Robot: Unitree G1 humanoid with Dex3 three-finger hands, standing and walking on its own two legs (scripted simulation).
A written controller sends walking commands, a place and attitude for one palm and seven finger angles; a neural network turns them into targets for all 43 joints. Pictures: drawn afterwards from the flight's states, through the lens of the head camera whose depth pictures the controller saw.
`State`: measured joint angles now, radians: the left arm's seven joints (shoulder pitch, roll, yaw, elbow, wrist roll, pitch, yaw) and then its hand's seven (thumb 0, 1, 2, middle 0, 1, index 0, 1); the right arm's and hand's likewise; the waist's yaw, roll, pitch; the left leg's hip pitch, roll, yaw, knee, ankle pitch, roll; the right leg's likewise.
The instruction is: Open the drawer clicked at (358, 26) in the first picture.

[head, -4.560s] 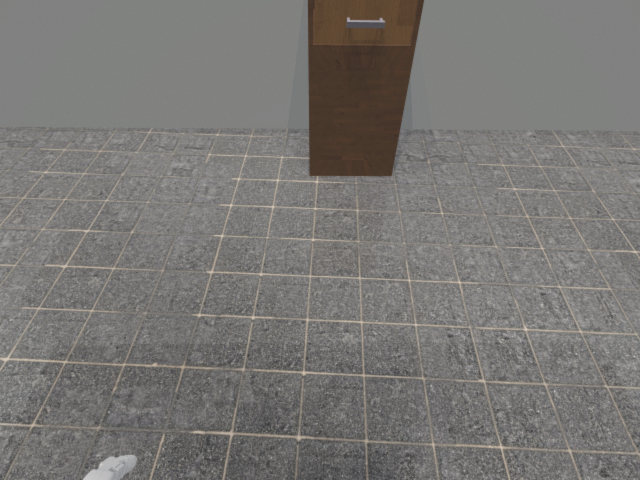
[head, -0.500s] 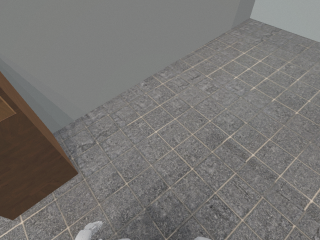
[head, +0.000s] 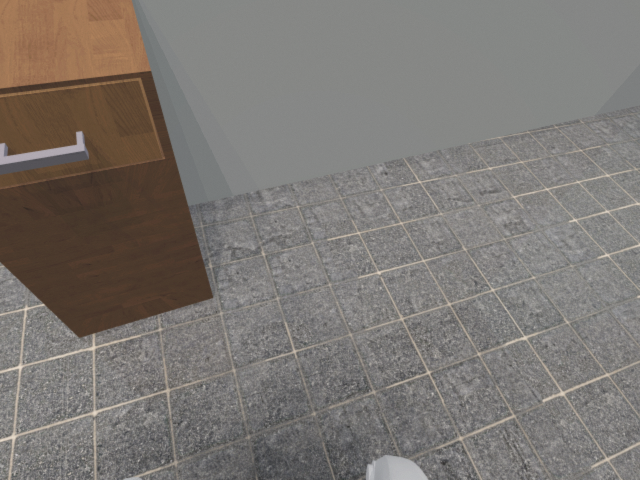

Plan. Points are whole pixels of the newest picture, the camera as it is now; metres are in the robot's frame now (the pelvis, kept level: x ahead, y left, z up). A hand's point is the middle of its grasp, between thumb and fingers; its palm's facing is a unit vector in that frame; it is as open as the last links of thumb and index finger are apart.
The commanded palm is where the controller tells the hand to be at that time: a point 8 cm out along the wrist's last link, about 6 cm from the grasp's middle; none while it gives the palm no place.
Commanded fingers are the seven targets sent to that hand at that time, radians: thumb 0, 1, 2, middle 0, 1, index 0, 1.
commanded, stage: turn to face it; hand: left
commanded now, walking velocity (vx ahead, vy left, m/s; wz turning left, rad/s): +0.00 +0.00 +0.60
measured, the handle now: (42, 151) +0.61 +0.52 -0.03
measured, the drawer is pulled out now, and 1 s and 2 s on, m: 0.00 0.00 0.00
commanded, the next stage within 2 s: take the last steps up to it in 0.56 s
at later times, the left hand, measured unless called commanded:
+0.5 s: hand out of the picture +0.03 +0.14 -0.14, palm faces +0.30 -0.91 -0.29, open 7.4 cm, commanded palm none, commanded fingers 0.00 0.90 0.90 -0.20 -0.30 -0.20 -0.30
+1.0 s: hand out of the picture -0.15 +0.15 -0.19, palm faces +0.49 -0.85 -0.18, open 7.4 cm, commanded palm none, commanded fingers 0.00 0.90 0.90 -0.20 -0.30 -0.20 -0.30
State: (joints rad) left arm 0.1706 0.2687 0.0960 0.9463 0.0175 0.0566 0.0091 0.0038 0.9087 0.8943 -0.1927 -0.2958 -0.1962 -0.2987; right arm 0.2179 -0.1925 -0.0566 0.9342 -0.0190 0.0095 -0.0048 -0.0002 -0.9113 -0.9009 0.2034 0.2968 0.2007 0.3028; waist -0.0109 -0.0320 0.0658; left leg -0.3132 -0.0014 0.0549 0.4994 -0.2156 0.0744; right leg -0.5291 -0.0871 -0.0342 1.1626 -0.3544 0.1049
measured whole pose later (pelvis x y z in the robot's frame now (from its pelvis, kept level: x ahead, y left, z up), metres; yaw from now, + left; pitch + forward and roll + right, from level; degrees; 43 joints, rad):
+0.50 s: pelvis -0.01 -0.08 +0.00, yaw +18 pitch -1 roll +2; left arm 0.19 0.17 0.03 0.88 0.01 0.02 0.02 0.00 0.90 0.89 -0.20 -0.30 -0.20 -0.30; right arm 0.21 -0.27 -0.10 0.94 -0.02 0.08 0.02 0.00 -0.91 -0.90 0.20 0.30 0.20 0.30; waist -0.04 0.06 0.05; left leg -0.53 -0.05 -0.05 1.10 -0.37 -0.05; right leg -0.21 -0.04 -0.08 0.51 -0.29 -0.03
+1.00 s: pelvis -0.02 -0.01 +0.00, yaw +26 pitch -1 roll -2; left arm 0.36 0.24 0.05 1.09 0.03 0.04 -0.01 0.01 0.91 0.89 -0.19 -0.30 -0.20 -0.30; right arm 0.20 -0.16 -0.02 0.98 -0.02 -0.02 0.00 0.00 -0.91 -0.90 0.20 0.30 0.20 0.30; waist 0.04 -0.04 0.02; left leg -0.08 -0.02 0.09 0.44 -0.35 0.07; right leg -0.41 -0.09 -0.09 1.00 -0.41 0.03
